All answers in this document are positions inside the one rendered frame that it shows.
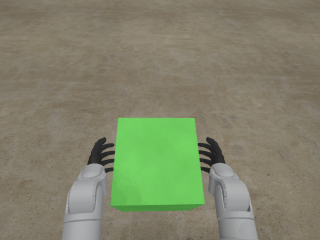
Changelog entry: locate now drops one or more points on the robot right forearm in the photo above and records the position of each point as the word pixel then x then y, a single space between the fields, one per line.
pixel 233 204

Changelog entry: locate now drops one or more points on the robot left hand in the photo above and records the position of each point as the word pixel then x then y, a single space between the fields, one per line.
pixel 96 155

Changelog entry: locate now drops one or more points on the robot left forearm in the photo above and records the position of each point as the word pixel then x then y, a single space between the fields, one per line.
pixel 84 204

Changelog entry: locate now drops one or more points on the robot right hand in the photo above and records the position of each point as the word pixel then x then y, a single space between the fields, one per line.
pixel 215 155

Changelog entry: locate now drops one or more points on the carton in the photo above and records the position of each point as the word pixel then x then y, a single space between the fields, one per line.
pixel 156 165

